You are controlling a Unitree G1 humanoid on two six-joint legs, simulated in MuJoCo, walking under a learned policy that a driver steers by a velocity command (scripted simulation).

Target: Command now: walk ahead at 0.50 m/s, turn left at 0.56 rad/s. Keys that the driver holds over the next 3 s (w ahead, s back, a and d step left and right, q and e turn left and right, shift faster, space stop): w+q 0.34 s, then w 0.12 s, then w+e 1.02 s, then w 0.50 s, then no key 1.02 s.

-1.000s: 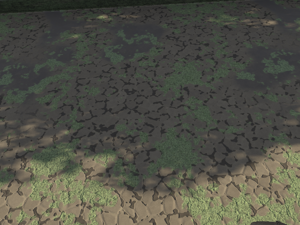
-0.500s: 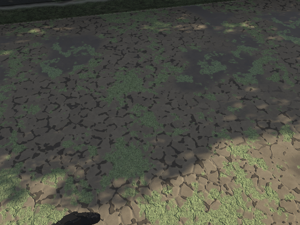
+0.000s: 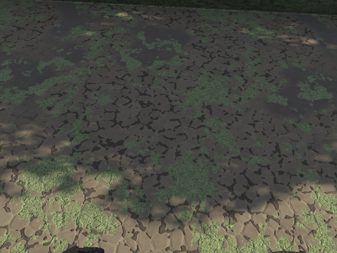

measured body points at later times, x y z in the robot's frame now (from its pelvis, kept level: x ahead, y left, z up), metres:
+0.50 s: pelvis -0.04 +0.01 +0.01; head -0.04 +0.01 +0.46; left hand +0.11 +0.26 -0.06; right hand +0.21 -0.15 -0.07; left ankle -0.03 +0.09 -0.71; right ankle -0.02 -0.08 -0.71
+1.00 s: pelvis -0.02 +0.03 +0.00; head -0.03 +0.01 +0.45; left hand +0.16 +0.26 -0.06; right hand +0.19 -0.17 -0.07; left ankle -0.03 +0.09 -0.71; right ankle -0.02 -0.08 -0.71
